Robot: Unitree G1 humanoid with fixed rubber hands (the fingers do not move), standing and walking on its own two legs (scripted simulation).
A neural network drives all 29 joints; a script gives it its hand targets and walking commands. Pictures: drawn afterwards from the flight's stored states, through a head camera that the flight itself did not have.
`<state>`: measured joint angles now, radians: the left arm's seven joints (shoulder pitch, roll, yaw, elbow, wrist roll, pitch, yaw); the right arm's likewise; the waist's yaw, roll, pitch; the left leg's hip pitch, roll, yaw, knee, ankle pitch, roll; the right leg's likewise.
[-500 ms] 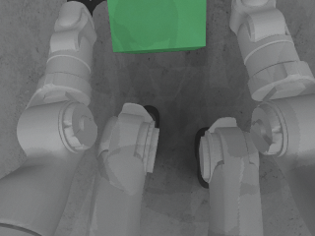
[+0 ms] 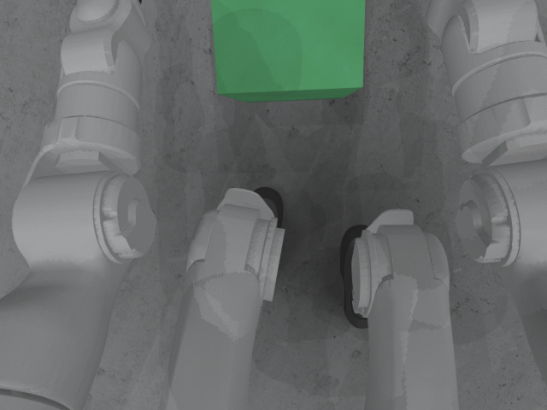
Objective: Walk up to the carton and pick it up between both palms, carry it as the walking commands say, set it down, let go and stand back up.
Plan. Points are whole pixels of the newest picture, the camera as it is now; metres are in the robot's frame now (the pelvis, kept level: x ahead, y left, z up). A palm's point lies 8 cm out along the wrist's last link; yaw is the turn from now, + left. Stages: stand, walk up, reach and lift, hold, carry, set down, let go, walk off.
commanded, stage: set down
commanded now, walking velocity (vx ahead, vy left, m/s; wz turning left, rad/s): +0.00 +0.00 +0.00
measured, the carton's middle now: out of the picture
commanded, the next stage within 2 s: let go in 1.08 s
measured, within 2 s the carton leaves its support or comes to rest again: neither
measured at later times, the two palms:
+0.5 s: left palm out of the picture +0.52 +0.27 +0.01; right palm out of the picture +0.59 -0.07 +0.01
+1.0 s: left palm out of the picture +0.52 +0.28 +0.16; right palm out of the picture +0.59 -0.07 +0.16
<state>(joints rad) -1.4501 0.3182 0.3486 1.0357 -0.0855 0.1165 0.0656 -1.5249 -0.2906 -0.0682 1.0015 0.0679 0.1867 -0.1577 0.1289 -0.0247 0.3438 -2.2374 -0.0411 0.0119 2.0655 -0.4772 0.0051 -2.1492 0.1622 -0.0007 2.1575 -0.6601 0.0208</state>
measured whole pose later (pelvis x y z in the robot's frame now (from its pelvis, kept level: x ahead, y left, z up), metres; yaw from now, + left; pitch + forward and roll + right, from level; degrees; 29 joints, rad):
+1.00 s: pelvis +0.04 +0.01 +0.26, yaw +0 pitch +43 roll -2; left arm -1.11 0.19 0.44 0.82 0.08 0.15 0.00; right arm -1.21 -0.18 -0.28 0.88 -0.09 0.19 -0.09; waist 0.12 -0.04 0.01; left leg -1.55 -0.05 -0.04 1.05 -0.25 0.01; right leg -1.47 0.11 0.07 1.10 -0.38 0.01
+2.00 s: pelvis +0.13 +0.00 +0.38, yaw +3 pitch +3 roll +1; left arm 0.21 0.23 0.04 0.43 0.00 0.04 -0.07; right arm 0.15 -0.19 -0.06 0.49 -0.02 0.04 0.02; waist 0.03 -0.01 0.07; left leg -0.29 -0.06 -0.08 0.42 -0.19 0.01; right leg -0.21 0.06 0.09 0.45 -0.30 -0.03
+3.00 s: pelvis +0.16 +0.02 +0.38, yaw +2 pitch +0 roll +0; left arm 0.19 0.36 0.03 0.77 0.03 0.01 0.03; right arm 0.15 -0.33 -0.03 0.84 -0.03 0.00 -0.03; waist 0.00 -0.05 0.00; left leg -0.20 -0.07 -0.05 0.48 -0.28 0.04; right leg -0.10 0.05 0.12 0.44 -0.35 -0.02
